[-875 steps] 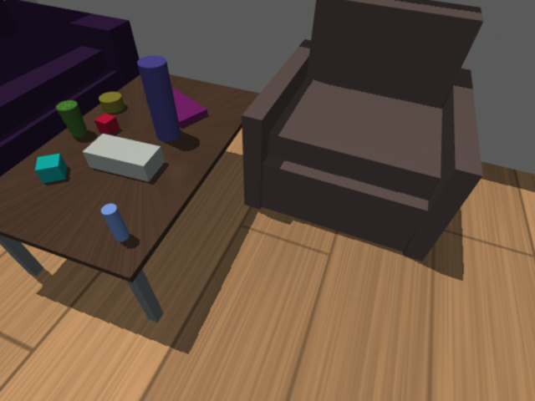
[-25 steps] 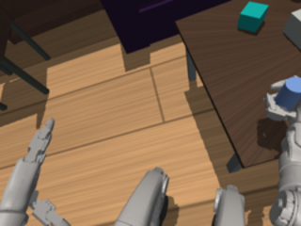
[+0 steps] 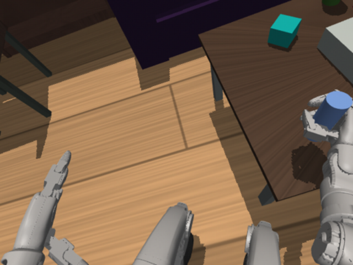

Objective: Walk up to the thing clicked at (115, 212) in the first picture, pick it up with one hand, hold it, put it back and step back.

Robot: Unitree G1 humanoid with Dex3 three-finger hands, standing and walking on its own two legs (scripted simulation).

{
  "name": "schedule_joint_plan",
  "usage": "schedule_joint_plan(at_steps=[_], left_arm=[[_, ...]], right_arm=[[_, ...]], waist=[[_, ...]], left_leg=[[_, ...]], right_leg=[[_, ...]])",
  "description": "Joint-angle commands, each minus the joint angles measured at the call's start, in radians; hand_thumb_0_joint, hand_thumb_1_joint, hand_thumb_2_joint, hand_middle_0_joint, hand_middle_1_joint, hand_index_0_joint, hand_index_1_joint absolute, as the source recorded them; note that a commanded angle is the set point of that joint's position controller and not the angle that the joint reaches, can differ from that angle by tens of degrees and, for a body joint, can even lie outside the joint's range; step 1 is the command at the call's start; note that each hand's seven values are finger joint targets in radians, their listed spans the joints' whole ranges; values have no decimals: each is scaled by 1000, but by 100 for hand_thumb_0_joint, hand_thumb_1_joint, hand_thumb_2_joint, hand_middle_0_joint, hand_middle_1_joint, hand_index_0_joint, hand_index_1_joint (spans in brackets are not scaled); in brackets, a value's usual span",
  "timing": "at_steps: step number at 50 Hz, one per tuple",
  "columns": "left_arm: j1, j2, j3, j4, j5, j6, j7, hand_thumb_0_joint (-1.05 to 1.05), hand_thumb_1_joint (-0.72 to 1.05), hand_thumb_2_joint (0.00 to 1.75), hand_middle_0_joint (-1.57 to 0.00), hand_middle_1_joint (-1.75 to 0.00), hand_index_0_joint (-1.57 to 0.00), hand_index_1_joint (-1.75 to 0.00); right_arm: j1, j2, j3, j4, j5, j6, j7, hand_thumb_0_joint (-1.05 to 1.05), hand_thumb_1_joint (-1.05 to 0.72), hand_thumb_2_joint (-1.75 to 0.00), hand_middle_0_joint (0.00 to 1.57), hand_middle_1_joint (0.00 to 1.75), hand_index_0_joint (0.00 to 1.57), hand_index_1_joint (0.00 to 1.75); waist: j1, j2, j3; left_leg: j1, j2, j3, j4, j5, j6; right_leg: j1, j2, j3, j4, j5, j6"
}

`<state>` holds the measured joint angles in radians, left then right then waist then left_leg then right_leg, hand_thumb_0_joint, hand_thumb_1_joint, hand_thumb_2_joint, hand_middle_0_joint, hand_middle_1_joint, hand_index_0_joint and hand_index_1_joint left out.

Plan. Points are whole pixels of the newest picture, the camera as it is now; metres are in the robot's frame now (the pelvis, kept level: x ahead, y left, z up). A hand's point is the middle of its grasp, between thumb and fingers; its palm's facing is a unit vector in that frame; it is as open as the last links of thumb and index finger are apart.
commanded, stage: lift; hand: right
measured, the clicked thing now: (324, 119) +0.48 -0.21 -0.03
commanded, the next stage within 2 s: hold in 1.62 s
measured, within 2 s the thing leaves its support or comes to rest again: neither
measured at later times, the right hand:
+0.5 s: hand (327, 118) +0.46 -0.19 +0.02, palm faces +0.16 +0.99 -0.02, open 5.4 cm
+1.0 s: hand out of the picture +0.41 -0.19 +0.11, palm faces +0.16 +0.99 -0.01, open 5.4 cm
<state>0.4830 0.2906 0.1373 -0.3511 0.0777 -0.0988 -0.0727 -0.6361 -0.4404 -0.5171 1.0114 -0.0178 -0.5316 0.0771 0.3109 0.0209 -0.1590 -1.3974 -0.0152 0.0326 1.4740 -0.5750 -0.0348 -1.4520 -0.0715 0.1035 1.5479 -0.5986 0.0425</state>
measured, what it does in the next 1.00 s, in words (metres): rises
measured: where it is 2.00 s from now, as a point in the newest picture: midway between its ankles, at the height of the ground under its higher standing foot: outside the picture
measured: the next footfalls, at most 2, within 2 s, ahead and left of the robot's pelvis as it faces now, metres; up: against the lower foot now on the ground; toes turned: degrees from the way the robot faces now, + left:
none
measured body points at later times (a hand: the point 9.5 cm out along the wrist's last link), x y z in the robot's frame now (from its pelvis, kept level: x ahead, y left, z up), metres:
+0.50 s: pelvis +0.01 +0.00 +0.03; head +0.14 -0.06 +0.46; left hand +0.18 +0.25 +0.10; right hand +0.44 -0.25 +0.03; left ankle +0.06 +0.14 -0.56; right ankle +0.05 -0.14 -0.56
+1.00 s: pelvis +0.03 +0.00 +0.09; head +0.11 -0.03 +0.53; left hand +0.19 +0.26 +0.10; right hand +0.39 -0.24 +0.12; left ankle +0.06 +0.14 -0.56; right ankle +0.05 -0.14 -0.56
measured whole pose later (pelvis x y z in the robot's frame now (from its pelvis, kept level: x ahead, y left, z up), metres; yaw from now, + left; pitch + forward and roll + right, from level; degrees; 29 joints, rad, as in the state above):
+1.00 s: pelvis +0.03 +0.00 +0.09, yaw -2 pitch +17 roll +2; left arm 0.48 0.23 0.11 -0.04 0.03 0.00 -0.01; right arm -0.28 -0.20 -0.29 0.59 0.07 -0.39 0.04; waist 0.12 0.02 -0.14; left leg -0.91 0.02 -0.01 1.12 -0.50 -0.04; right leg -0.94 -0.05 0.04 1.16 -0.51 0.03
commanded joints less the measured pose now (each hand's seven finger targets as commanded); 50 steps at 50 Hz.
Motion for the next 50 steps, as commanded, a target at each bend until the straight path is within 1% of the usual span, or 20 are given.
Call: schedule_joint_plan(at_steps=[1, 3, 6, 8, 11, 14, 17, 20, 23, 26, 30, 32, 35, 36, 37, 40, 42, 45, 49, 50], left_arm=[[34, 197, 163, -198, -9, -42, 34, 0, -57, 7, -5, -5, -4, -6], [70, 147, 130, -121, -9, -35, 25, 0, -57, 6, -5, -5, -4, -6], [5, 196, 160, -217, -6, -41, 33, 0, -56, 6, -5, -5, -5, -5], [69, 146, 126, -175, -4, -32, 23, 0, -56, 6, -5, -5, -5, -5], [44, 168, 139, -191, -11, -31, 29, 0, -55, 5, -5, -5, -5, -5], [75, 114, 111, -91, -8, -24, 22, 0, -55, 5, -5, -5, -5, -5], [31, 132, 103, -163, -4, -29, 26, 0, -56, 6, -5, -5, -4, -5], [83, 101, 97, -62, -11, -18, 25, 0, -56, 6, -5, -5, -5, -5], [16, 171, 146, -112, -14, -16, 36, 0, -56, 6, -5, -5, -4, -5], [60, 96, 91, -21, -24, 0, 33, 0, -57, 6, -5, -5, -4, -6], [58, 108, 86, 3, -24, 15, 48, 0, -57, 6, -5, -5, -4, -5], [73, 68, 60, 63, -31, 21, 48, 0, -58, 6, -5, -5, -4, -6], [23, 137, 105, 35, -32, 25, 66, 0, -58, 6, -5, -4, -4, -5], [21, 89, 61, 43, -34, 25, 61, 0, -58, 6, -5, -4, -4, -6], [40, 89, 70, 61, -36, 28, 62, 0, -57, 6, -5, -4, -4, -5], [19, 111, 84, 73, -44, 33, 72, 0, -57, 6, -5, -4, -4, -5], [19, 89, 71, 95, -46, 36, 70, 0, -57, 6, -5, -4, -4, -5], [3, 71, 48, 92, -52, 38, 73, 0, -56, 5, -5, -4, -4, -5], [-3, 74, 60, 125, -57, 43, 78, 0, -55, 5, -4, -4, -4, -5], [10, 108, 101, 178, -55, 47, 84, 0, -55, 4, -4, -4, -4, -5]], right_arm=[[-386, -226, -15, -246, 6, -89, -12, 0, -73, -137, 142, 147, 143, 147], [-364, -132, 38, -194, 16, -88, -2, 0, -78, -142, 144, 150, 145, 150], [-388, -252, -40, -275, 6, -96, -22, 0, -65, -135, 143, 147, 144, 147], [-344, -128, 34, -230, 13, -88, -13, 0, -66, -138, 145, 149, 146, 149], [-368, -223, -18, -332, 7, -91, -26, 0, -66, -133, 142, 145, 142, 145], [-309, -90, 59, -269, 18, -79, -18, 0, -67, -135, 144, 147, 144, 147], [-310, -165, 17, -365, 14, -83, -34, 0, -65, -133, 142, 145, 142, 145], [-244, -56, 77, -345, 33, -64, -27, 0, -68, -133, 142, 145, 143, 145], [-291, -153, 35, -483, 25, -58, -44, 0, -67, -134, 143, 146, 143, 146], [-143, 34, 133, -391, 47, -29, -36, 0, -67, -135, 142, 146, 143, 146], [-166, -34, 119, -563, 52, -21, -46, 0, -63, -132, 140, 143, 140, 143], [-77, 82, 181, -484, 72, 6, -37, 0, -63, -133, 139, 144, 140, 144], [-100, -18, 133, -590, 72, 16, -50, 0, -62, -133, 140, 145, 142, 145], [-49, 74, 198, -542, 76, 26, -42, 0, -63, -134, 142, 146, 143, 146], [-50, 98, 199, -574, 86, 28, -40, 0, -65, -134, 142, 146, 143, 146], [-65, 37, 183, -636, 85, 33, -43, 0, -65, -133, 143, 146, 143, 146], [27, 114, 218, -575, 94, 51, -34, 0, -65, -134, 144, 147, 145, 147], [23, 98, 215, -653, 101, 53, -36, 0, -63, -133, 142, 145, 143, 145], [81, 131, 236, -669, 108, 65, -34, 0, -63, -132, 142, 145, 142, 145], [37, 94, 218, -740, 114, 59, -40, 0, -64, -133, 142, 145, 143, 145]], waist=[[2, -282, -586], [2, -282, -486], [-19, -241, -614], [-11, -257, -546], [-45, -282, -597], [-45, -295, -486], [-71, -264, -576], [-66, -262, -487], [-93, -257, -575], [-99, -200, -437], [-138, -221, -480], [-123, -168, -351], [-153, -144, -434], [-144, -130, -371], [-147, -106, -369], [-170, -126, -384], [-164, -73, -338], [-191, -90, -342], [-189, -57, -326], [-199, -89, -327]], left_leg=[[270, -37, 20, -180, 309, 48], [245, -36, 20, -189, 281, 51], [342, -34, 8, -200, 326, 41], [338, -35, 6, -216, 309, 44], [359, -34, 6, -224, 329, 45], [297, -34, 17, -232, 287, 51], [378, -34, 11, -249, 327, 45], [375, -31, 7, -272, 323, 46], [429, -27, 4, -301, 303, 43], [410, -32, 24, -327, 270, 46], [474, -28, 18, -357, 301, 47], [462, -26, 17, -385, 278, 44], [544, -23, 15, -411, 308, 41], [548, -21, 16, -418, 309, 41], [552, -21, 15, -424, 321, 39], [598, -12, 4, -451, 328, 39], [610, -14, 11, -464, 356, 33], [641, -9, 7, -482, 354, 36], [682, -2, -10, -511, 374, 29], [688, 1, -14, -514, 372, 31]], right_leg=[[510, 30, -40, -199, 304, -43], [451, 33, -42, -215, 261, -45], [479, 32, -44, -205, 293, -49], [464, 36, -53, -224, 267, -48], [523, 34, -51, -242, 306, -42], [524, 34, -53, -268, 282, -37], [565, 33, -55, -276, 311, -41], [546, 36, -63, -301, 296, -43], [622, 35, -61, -340, 280, -39], [608, 40, -58, -392, 252, -38], [693, 37, -65, -434, 298, -33], [650, 42, -71, -456, 258, -39], [719, 43, -73, -482, 289, -40], [692, 45, -77, -492, 288, -40], [693, 45, -75, -492, 300, -43], [746, 47, -87, -524, 310, -40], [734, 49, -88, -529, 336, -44], [767, 53, -93, -558, 339, -40], [772, 56, -104, -564, 342, -48], [781, 58, -109, -570, 338, -45]])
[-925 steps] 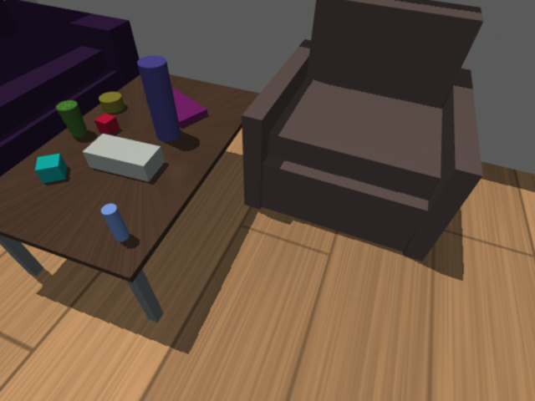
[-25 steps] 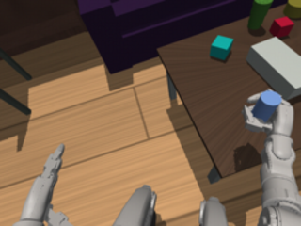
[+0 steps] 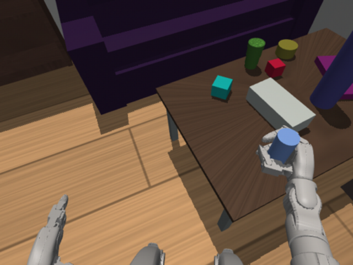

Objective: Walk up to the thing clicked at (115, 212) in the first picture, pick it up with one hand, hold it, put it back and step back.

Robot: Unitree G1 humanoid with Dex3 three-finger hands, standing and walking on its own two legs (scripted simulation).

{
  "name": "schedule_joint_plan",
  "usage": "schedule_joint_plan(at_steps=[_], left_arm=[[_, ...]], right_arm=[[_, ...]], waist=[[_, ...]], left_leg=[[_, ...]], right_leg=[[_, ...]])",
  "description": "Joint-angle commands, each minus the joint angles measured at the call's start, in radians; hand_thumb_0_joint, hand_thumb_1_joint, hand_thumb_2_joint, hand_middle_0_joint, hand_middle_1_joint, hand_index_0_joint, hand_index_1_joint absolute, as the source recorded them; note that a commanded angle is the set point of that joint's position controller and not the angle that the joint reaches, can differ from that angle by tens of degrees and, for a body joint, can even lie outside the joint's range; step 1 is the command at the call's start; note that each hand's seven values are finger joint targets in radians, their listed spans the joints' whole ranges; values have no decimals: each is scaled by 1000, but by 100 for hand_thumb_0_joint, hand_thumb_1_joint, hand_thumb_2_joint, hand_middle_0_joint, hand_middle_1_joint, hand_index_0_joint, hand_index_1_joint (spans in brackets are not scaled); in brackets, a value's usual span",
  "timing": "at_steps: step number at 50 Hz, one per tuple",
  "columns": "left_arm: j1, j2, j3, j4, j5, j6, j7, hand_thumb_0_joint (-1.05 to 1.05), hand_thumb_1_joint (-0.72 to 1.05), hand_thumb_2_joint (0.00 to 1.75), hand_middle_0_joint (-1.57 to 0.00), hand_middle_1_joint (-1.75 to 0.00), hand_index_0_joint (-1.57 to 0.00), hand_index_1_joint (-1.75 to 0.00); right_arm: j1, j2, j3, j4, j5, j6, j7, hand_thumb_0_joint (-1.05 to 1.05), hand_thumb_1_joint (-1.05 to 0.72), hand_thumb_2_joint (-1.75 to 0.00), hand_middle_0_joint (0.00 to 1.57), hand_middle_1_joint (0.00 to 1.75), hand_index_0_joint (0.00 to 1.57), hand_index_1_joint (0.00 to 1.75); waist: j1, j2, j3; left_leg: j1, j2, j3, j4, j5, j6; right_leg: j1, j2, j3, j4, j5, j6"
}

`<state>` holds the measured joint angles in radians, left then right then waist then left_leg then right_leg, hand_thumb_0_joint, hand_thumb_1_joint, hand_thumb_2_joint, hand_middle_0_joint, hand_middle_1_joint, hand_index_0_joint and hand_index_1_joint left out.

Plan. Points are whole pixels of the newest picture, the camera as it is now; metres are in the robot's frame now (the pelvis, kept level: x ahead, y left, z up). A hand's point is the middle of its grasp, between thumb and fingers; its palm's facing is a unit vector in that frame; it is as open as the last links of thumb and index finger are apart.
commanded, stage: lift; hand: right
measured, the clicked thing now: (278, 153) +0.38 -0.19 +0.03
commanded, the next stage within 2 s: hold in 0.62 s
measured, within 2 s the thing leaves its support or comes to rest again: neither
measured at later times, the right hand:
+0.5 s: hand (275, 158) +0.35 -0.17 +0.06, palm faces +0.13 +0.99 -0.02, open 5.4 cm
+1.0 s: hand (282, 158) +0.34 -0.17 +0.08, palm faces +0.12 +0.99 -0.02, open 5.4 cm
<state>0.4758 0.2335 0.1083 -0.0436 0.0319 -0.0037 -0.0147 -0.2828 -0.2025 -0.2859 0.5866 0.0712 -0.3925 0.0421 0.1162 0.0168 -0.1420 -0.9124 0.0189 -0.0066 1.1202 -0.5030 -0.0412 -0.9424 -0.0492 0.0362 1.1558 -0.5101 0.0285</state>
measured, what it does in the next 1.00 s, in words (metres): stands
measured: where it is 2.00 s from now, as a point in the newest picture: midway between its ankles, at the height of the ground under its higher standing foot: outside the picture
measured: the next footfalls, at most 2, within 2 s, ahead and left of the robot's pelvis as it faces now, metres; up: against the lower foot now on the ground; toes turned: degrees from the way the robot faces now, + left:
none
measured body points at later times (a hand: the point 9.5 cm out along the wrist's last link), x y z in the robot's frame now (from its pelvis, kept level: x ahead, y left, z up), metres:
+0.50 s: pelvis +0.01 +0.00 +0.02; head +0.07 -0.01 +0.47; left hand +0.16 +0.27 +0.01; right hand +0.34 -0.22 +0.06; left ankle +0.02 +0.15 -0.65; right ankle +0.02 -0.13 -0.65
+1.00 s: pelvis +0.01 +0.00 +0.03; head +0.06 -0.01 +0.48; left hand +0.16 +0.27 +0.01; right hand +0.33 -0.22 +0.09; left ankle +0.02 +0.15 -0.65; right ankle +0.02 -0.13 -0.65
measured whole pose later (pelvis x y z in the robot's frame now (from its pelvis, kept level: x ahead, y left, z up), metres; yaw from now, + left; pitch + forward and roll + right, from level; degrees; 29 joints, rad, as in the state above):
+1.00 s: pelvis +0.01 +0.00 +0.03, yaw +0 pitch +10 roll +0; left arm 0.42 0.22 0.11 0.15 -0.01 0.01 0.03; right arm -0.08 -0.17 -0.19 0.35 0.13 -0.31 0.04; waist 0.05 0.01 -0.09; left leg -0.66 0.03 -0.02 0.94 -0.45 -0.04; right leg -0.67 -0.04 0.01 0.95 -0.45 0.03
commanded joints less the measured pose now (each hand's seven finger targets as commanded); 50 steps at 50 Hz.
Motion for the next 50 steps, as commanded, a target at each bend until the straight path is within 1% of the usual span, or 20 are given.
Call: schedule_joint_plan(at_steps=[1, 4, 6, 8, 10, 11, 12, 18, 20, 22, 24, 26, 28, 31, 33, 37, 39, 43, 46, 50], left_arm=[[16, 172, 131, -147, -12, -47, 31, 0, -55, 4, -4, -4, -4, -4], [2, 134, 87, -142, -15, -48, 29, 0, -55, 5, -4, -4, -4, -5], [-6, 137, 95, -129, -16, -44, 35, 0, -55, 5, -4, -4, -4, -4], [3, 110, 58, -108, -15, -41, 31, 0, -55, 4, -4, -4, -4, -4], [-26, 140, 95, -142, -21, -46, 39, 0, -55, 4, -4, -4, -4, -5], [-25, 133, 81, -126, -17, -46, 38, 0, -55, 4, -4, -4, -4, -5], [0, 137, 91, -95, -20, -44, 40, 0, -54, 4, -4, -4, -4, -4], [-29, 140, 93, -120, -25, -48, 47, 0, -55, 4, -4, -4, -4, -5], [-36, 105, 53, -121, -26, -49, 43, 0, -55, 4, -4, -5, -4, -5], [-32, 154, 110, -69, -29, -50, 52, 0, -55, 4, -4, -5, -4, -5], [-12, 114, 61, -73, -27, -50, 45, 0, -55, 4, -4, -5, -4, -5], [-27, 92, 52, -65, -31, -50, 47, 0, -55, 4, -5, -5, -4, -5], [-37, 137, 88, -86, -32, -51, 53, 0, -55, 4, -5, -5, -5, -5], [-43, 99, 47, -40, -31, -47, 48, 0, -55, 5, -5, -5, -4, -5], [-52, 140, 91, -55, -34, -46, 56, 0, -54, 4, -5, -5, -5, -5], [-21, 116, 68, -25, -36, -42, 56, 0, -55, 5, -5, -5, -5, -5], [-65, 155, 111, -36, -37, -43, 59, 0, -55, 5, -5, -5, -5, -5], [-71, 103, 60, -2, -40, -43, 52, 0, -54, 5, -5, -5, -5, -5], [-79, 164, 114, -16, -41, -44, 63, 0, -54, 4, -5, -5, -5, -5], [-80, 95, 52, 15, -44, -43, 58, 0, -54, 4, -5, -5, -5, -5]], right_arm=[[-329, -163, -20, -336, 21, -80, -8, 0, -65, -133, 143, 146, 144, 146], [-260, -106, 22, -322, 27, -69, -7, 0, -64, -134, 144, 147, 144, 147], [-270, -140, -6, -355, 30, -70, -12, 0, -63, -133, 143, 146, 144, 146], [-230, -112, 19, -351, 33, -65, -10, 0, -61, -133, 142, 146, 143, 146], [-211, -108, 20, -334, 32, -59, -10, 0, -63, -133, 142, 146, 143, 146], [-213, -109, 23, -371, 36, -62, -14, 0, -63, -132, 142, 145, 143, 145], [-215, -105, 28, -359, 39, -61, -11, 0, -63, -133, 143, 146, 143, 146], [-189, -106, 29, -400, 48, -53, -13, 0, -64, -132, 142, 145, 143, 145], [-163, -87, 47, -412, 49, -51, -10, 0, -65, -132, 142, 145, 143, 145], [-169, -111, 31, -410, 53, -50, -10, 0, -65, -131, 141, 144, 142, 144], [-150, -83, 56, -428, 54, -45, -8, 0, -64, -132, 141, 144, 142, 144], [-160, -93, 55, -451, 55, -48, -10, 0, -62, -132, 141, 145, 142, 145], [-136, -102, 44, -444, 57, -35, -10, 0, -63, -133, 141, 145, 142, 145], [-121, -102, 44, -449, 60, -33, -12, 0, -65, -134, 143, 146, 143, 146], [-134, -112, 45, -482, 60, -31, -11, 0, -65, -134, 142, 145, 143, 145], [-91, -87, 54, -428, 64, -11, -14, 0, -66, -134, 143, 146, 144, 146], [-132, -111, 42, -511, 68, -19, -14, 0, -65, -133, 141, 145, 142, 145], [-84, -77, 68, -475, 70, -8, -7, 0, -66, -131, 140, 143, 141, 143], [-78, -102, 51, -497, 71, -1, -10, 0, -67, -132, 141, 143, 142, 143], [-93, -77, 78, -548, 77, -1, -6, 0, -64, -133, 141, 144, 142, 144]], waist=[[-4, -76, -382], [-11, -56, -334], [-21, -46, -344], [-35, -56, -301], [-14, -35, -300], [-34, -57, -303], [-15, -45, -283], [-21, -14, -278], [-41, -18, -274], [-37, -48, -243], [-45, -40, -238], [-51, -44, -248], [-38, -17, -280], [-67, -53, -224], [-50, -48, -282], [-40, -6, -219], [-52, -46, -256], [-64, -19, -192], [-51, -13, -231], [-68, -40, -222]], left_leg=[[216, -35, 26, -163, 317, 37], [233, -36, 35, -176, 329, 36], [259, -31, 22, -190, 340, 32], [263, -28, 18, -204, 314, 34], [250, -31, 21, -217, 278, 33], [272, -28, 21, -219, 280, 35], [256, -31, 26, -222, 280, 34], [293, -28, 24, -248, 284, 30], [309, -23, 18, -253, 291, 29], [279, -25, 25, -250, 270, 33], [289, -27, 31, -254, 270, 34], [314, -21, 20, -262, 290, 33], [334, -23, 19, -268, 324, 28], [325, -21, 24, -268, 299, 33], [338, -22, 27, -264, 334, 33], [351, -22, 31, -283, 352, 27], [354, -20, 32, -277, 350, 31], [357, -18, 29, -296, 317, 31], [373, -22, 33, -304, 333, 29], [386, -17, 31, -308, 339, 31]], right_leg=[[312, 33, -38, -183, 272, -31], [310, 34, -38, -201, 288, -29], [307, 36, -44, -198, 290, -35], [298, 39, -50, -215, 265, -34], [316, 35, -45, -233, 228, -34], [322, 37, -49, -242, 233, -31], [329, 33, -45, -245, 231, -32], [345, 35, -46, -260, 232, -37], [352, 37, -51, -265, 242, -35], [356, 33, -47, -284, 225, -30], [371, 32, -44, -294, 231, -29], [375, 36, -52, -286, 247, -30], [390, 36, -52, -282, 273, -36], [370, 37, -52, -303, 261, -30], [426, 33, -46, -303, 305, -28], [405, 35, -51, -306, 311, -34], [440, 31, -46, -320, 324, -28], [407, 34, -50, -330, 283, -31], [449, 32, -47, -340, 298, -31], [454, 34, -50, -349, 313, -29]])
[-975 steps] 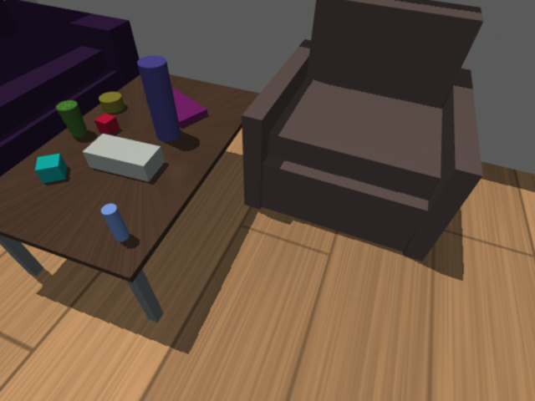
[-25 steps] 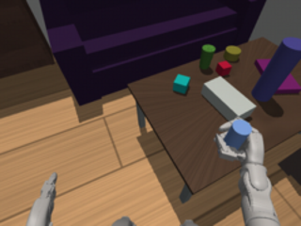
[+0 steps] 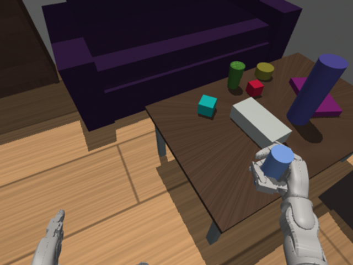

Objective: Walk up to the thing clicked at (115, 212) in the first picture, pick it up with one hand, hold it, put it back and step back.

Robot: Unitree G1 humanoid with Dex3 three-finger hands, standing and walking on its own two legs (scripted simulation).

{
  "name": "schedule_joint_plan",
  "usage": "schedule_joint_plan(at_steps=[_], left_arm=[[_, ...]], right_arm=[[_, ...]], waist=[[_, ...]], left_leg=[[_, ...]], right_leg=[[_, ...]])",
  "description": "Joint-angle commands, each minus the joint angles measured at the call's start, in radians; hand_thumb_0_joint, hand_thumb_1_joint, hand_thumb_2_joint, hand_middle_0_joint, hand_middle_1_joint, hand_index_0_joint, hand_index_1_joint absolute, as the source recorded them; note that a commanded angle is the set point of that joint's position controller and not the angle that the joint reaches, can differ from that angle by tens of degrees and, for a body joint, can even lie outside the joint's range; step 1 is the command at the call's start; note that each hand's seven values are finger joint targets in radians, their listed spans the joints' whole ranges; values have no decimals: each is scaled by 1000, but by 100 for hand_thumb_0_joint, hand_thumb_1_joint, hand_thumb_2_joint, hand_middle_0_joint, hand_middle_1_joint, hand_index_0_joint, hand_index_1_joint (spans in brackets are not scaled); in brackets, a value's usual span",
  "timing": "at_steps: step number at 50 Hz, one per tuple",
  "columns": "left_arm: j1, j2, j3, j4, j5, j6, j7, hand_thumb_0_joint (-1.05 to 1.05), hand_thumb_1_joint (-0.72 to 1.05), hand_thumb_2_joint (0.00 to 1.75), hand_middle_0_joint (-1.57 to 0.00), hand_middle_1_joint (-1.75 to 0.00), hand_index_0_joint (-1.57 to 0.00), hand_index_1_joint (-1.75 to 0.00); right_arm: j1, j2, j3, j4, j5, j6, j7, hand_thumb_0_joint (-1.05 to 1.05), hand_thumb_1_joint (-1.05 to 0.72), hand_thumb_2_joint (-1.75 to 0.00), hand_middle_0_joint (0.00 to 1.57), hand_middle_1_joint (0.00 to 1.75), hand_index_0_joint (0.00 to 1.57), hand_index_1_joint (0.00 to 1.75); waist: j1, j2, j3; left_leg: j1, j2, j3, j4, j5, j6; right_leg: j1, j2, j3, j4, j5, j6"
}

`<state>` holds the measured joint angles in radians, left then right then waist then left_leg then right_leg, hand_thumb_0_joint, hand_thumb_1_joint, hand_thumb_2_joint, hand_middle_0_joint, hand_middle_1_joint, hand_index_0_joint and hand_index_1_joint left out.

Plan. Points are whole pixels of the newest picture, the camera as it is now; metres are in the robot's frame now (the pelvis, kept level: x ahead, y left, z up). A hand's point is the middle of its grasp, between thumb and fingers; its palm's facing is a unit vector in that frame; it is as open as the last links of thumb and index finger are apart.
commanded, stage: hold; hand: right
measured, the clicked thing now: (271, 170) +0.33 -0.19 +0.05
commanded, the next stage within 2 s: none
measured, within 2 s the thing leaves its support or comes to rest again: neither
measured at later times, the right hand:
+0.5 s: hand (265, 168) +0.33 -0.17 +0.06, palm faces +0.13 +0.99 -0.01, open 5.4 cm
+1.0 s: hand (266, 170) +0.33 -0.17 +0.06, palm faces +0.13 +0.99 -0.01, open 5.4 cm
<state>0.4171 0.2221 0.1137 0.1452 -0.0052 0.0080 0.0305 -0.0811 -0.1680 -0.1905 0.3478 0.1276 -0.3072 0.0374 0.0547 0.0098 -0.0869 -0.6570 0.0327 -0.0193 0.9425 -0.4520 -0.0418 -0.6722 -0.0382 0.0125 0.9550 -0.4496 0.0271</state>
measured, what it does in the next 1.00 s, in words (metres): stands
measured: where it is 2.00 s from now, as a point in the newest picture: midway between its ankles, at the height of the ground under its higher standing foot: outside the picture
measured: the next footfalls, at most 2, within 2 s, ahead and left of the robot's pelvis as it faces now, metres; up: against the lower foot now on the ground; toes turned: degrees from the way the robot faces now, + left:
none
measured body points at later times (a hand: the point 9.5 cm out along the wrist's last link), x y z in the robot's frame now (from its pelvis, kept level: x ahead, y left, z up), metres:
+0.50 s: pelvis +0.00 +0.00 +0.01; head +0.04 +0.00 +0.46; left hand +0.16 +0.27 -0.02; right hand +0.32 -0.22 +0.06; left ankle +0.01 +0.15 -0.68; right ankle +0.02 -0.13 -0.68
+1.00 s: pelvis +0.00 +0.00 +0.01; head +0.04 +0.00 +0.46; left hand +0.16 +0.26 -0.03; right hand +0.31 -0.22 +0.06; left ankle +0.01 +0.15 -0.68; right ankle +0.02 -0.13 -0.68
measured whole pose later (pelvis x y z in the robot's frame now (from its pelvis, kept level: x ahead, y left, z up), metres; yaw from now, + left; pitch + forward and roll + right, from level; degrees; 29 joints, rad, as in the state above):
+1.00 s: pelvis +0.00 +0.00 +0.01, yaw +0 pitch +8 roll +0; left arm 0.39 0.21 0.10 0.22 -0.01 -0.02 0.04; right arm -0.06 -0.16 -0.18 0.34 0.14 -0.31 0.04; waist 0.04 0.01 -0.07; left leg -0.59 0.03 -0.02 0.88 -0.43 -0.04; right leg -0.60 -0.04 0.01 0.89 -0.43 0.03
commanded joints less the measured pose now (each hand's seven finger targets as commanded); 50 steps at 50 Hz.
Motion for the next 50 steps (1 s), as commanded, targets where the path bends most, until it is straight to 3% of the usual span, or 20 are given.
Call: schedule_joint_plan(at_steps=[1, 2, 5, 7, 8, 11, 13, 14, 16, 24, 25, 26, 30, 32, 35, 38, 44, 46, 48, 50], left_arm=[[-52, 144, 74, -201, -7, -58, 18, 0, -54, 4, -5, -5, -5, -5], [-24, 109, 52, -147, -4, -51, 14, 0, -54, 5, -5, -5, -5, -5], [-45, 161, 99, -163, -8, -58, 25, 0, -53, 4, -5, -6, -5, -5], [-21, 119, 63, -122, -8, -58, 23, 0, -53, 4, -5, -6, -5, -5], [-41, 132, 77, -131, -9, -62, 26, 0, -53, 4, -5, -5, -5, -5], [-57, 157, 93, -184, -9, -68, 28, 0, -53, 4, -5, -6, -5, -5], [-33, 136, 64, -138, -8, -67, 26, 0, -53, 4, -5, -6, -5, -5], [-30, 109, 50, -128, -7, -69, 23, 0, -53, 4, -5, -6, -5, -5], [-49, 142, 78, -153, -10, -72, 28, 0, -54, 4, -5, -6, -5, -5], [-39, 112, 40, -133, -7, -74, 21, 0, -54, 4, -5, -6, -6, -6], [-57, 139, 70, -141, -7, -78, 24, 0, -53, 4, -5, -6, -6, -5], [-21, 93, 39, -82, -5, -68, 19, 0, -53, 4, -5, -6, -6, -5], [-53, 157, 91, -117, -8, -69, 24, 0, -54, 5, -5, -6, -6, -6], [-68, 132, 72, -99, -9, -72, 24, 0, -53, 4, -5, -6, -6, -5], [-104, 161, 90, -148, -10, -82, 30, 0, -53, 4, -5, -6, -5, -5], [-51, 104, 40, -107, -9, -75, 21, 0, -54, 4, -5, -6, -6, -5], [-59, 143, 75, -114, -4, -81, 26, 0, -54, 4, -5, -6, -6, -6], [-51, 126, 58, -98, -6, -75, 21, 0, -54, 5, -5, -6, -6, -6], [-40, 105, 46, -67, -7, -70, 21, 0, -54, 5, -5, -6, -6, -6], [-70, 139, 73, -97, -9, -79, 25, 0, -54, 5, -5, -6, -6, -6]], right_arm=[[-281, -144, -50, -276, 19, -81, -7, 0, -67, -133, 142, 144, 142, 144], [-295, -127, -29, -313, 21, -86, -9, 0, -65, -133, 141, 145, 142, 145], [-287, -132, -31, -277, 20, -77, -9, 0, -67, -134, 142, 145, 143, 145], [-298, -108, -13, -275, 20, -72, -7, 0, -66, -134, 142, 145, 143, 145], [-290, -127, -36, -268, 25, -73, -8, 0, -67, -133, 142, 145, 143, 145], [-285, -129, -36, -269, 22, -73, -3, 0, -65, -134, 142, 146, 143, 146], [-236, -132, -43, -219, 27, -69, 1, 0, -67, -134, 143, 146, 144, 146], [-293, -105, -10, -290, 29, -79, 5, 0, -65, -134, 142, 145, 143, 145], [-288, -147, -55, -272, 28, -79, -2, 0, -66, -134, 142, 145, 143, 145], [-282, -124, -27, -259, 23, -84, 1, 0, -66, -136, 143, 147, 144, 147], [-293, -132, -36, -247, 24, -83, 0, 0, -67, -136, 143, 147, 145, 147], [-310, -119, -25, -271, 24, -84, -1, 0, -66, -136, 143, 147, 144, 147], [-280, -142, -49, -262, 29, -74, 1, 0, -65, -135, 142, 146, 143, 146], [-297, -116, -30, -223, 28, -75, -1, 0, -67, -136, 143, 147, 144, 147], [-295, -134, -49, -222, 29, -87, -1, 0, -63, -135, 142, 146, 143, 146], [-268, -115, -22, -245, 26, -99, 3, 0, -64, -135, 142, 146, 143, 146], [-292, -128, -34, -266, 26, -101, -1, 0, -65, -136, 142, 146, 144, 146], [-288, -154, -55, -285, 28, -103, -7, 0, -65, -137, 143, 147, 144, 147], [-269, -120, -17, -286, 28, -99, -2, 0, -67, -136, 143, 147, 144, 147], [-286, -130, -33, -265, 27, -96, -2, 0, -67, -136, 143, 147, 144, 147]], waist=[[-4, -24, -277], [-15, -48, -255], [12, -8, -231], [15, -23, -207], [5, -15, -203], [9, 5, -286], [-5, 5, -226], [-5, -22, -245], [-6, 4, -287], [-10, -30, -242], [-3, -31, -265], [-10, -42, -251], [-4, -7, -258], [3, 5, -198], [5, 37, -249], [-20, -18, -255], [3, -21, -271], [-21, -35, -259], [-12, -34, -223], [0, -13, -244]], left_leg=[[126, -35, 50, -135, 276, 32], [135, -31, 44, -142, 256, 34], [123, -34, 44, -162, 225, 29], [101, -34, 44, -162, 214, 31], [104, -33, 47, -162, 209, 30], [148, -31, 44, -165, 262, 27], [145, -30, 48, -162, 270, 26], [150, -27, 43, -161, 281, 27], [177, -27, 39, -161, 317, 25], [159, -31, 48, -161, 299, 29], [168, -31, 46, -162, 308, 28], [168, -27, 40, -166, 305, 29], [170, -28, 39, -183, 277, 27], [148, -27, 38, -191, 262, 23], [165, -30, 41, -185, 267, 23], [173, -32, 46, -165, 301, 30], [172, -29, 40, -176, 301, 26], [191, -26, 38, -175, 322, 28], [171, -27, 35, -182, 291, 29], [160, -34, 45, -181, 271, 28]], right_leg=[[187, 21, -21, -157, 244, -26], [173, 24, -26, -163, 218, -26], [178, 22, -27, -174, 174, -31], [168, 21, -27, -179, 162, -31], [163, 20, -23, -179, 163, -31], [208, 21, -24, -168, 215, -32], [182, 23, -26, -173, 228, -31], [191, 26, -29, -169, 237, -31], [213, 26, -30, -162, 268, -32], [213, 22, -24, -186, 269, -23], [231, 22, -24, -184, 276, -23], [215, 25, -28, -180, 267, -25], [217, 25, -28, -190, 230, -31], [193, 25, -31, -187, 209, -34], [203, 21, -25, -186, 217, -35], [227, 21, -22, -192, 278, -23], [238, 23, -29, -187, 257, -28], [228, 26, -30, -187, 284, -26], [217, 25, -31, -194, 250, -26], [231, 19, -21, -205, 234, -26]])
